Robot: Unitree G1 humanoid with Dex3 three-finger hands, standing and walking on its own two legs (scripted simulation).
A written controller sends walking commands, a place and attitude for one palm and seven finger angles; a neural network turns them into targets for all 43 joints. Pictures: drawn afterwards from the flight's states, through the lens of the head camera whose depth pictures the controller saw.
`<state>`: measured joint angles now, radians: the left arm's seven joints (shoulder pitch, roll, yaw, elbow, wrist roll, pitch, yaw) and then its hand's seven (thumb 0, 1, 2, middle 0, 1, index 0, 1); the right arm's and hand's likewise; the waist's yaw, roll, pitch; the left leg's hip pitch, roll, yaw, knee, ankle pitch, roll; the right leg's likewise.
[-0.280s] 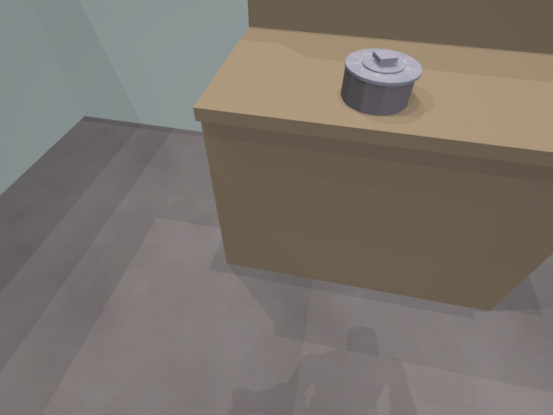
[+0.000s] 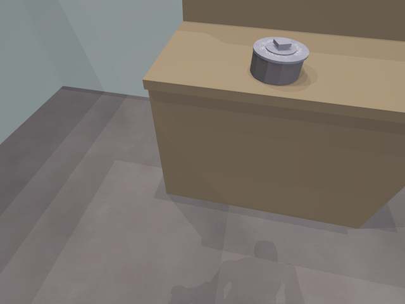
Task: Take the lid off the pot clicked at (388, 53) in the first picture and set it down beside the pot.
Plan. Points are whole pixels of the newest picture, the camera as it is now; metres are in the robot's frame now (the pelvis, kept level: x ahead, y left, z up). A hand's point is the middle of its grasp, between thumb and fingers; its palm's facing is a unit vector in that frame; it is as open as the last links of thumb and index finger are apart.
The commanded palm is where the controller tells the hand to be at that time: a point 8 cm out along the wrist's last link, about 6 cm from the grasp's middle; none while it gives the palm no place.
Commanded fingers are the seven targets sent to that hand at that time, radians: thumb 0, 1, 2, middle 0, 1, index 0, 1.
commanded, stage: look at it before walking up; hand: left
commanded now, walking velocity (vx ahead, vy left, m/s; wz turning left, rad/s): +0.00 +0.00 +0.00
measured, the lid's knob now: (282, 42) +0.90 -0.22 +0.12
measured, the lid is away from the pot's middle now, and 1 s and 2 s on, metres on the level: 0.00 0.00 0.00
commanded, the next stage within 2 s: walk to a spot facing it in 0.36 s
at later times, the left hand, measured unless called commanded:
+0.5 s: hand out of the picture +0.03 +0.21 -0.17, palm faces -0.01 -0.96 -0.26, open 7.3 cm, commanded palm none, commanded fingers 0.00 0.90 0.90 -0.20 -0.30 -0.20 -0.30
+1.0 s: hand out of the picture +0.04 +0.16 -0.16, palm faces -0.11 -0.95 -0.28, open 7.3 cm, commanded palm none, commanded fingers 0.00 0.90 0.90 -0.20 -0.30 -0.20 -0.30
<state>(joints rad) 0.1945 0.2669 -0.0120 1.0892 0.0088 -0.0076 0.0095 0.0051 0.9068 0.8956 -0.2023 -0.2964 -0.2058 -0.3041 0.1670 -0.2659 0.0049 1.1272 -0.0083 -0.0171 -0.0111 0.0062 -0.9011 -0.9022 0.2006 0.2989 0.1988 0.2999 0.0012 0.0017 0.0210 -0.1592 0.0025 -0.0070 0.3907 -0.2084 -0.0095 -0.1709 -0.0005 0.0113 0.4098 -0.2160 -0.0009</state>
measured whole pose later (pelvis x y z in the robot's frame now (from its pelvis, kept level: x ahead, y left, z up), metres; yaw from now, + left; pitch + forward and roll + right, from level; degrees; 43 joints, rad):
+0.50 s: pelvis +0.00 +0.00 +0.00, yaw +0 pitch -1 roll +0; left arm 0.22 0.24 -0.01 1.11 0.01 -0.01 0.01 0.01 0.91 0.90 -0.20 -0.30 -0.21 -0.30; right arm 0.20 -0.24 0.01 1.14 -0.01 -0.02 -0.02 0.01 -0.90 -0.90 0.20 0.30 0.20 0.30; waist 0.00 0.01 0.02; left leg -0.15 0.01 -0.01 0.38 -0.21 -0.01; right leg -0.17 0.00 0.01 0.40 -0.22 -0.01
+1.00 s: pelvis -0.02 -0.03 -0.01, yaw -12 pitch +0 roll +2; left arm 0.29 0.18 0.05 0.96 0.01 0.03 0.01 0.00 0.91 0.90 -0.20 -0.30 -0.20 -0.30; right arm 0.15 -0.25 -0.06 0.98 -0.01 0.04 -0.03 0.01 -0.90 -0.90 0.20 0.30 0.20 0.30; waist 0.04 0.03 0.08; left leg -0.46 0.04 0.01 1.07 -0.41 -0.05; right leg -0.31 0.08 0.09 0.55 -0.23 -0.07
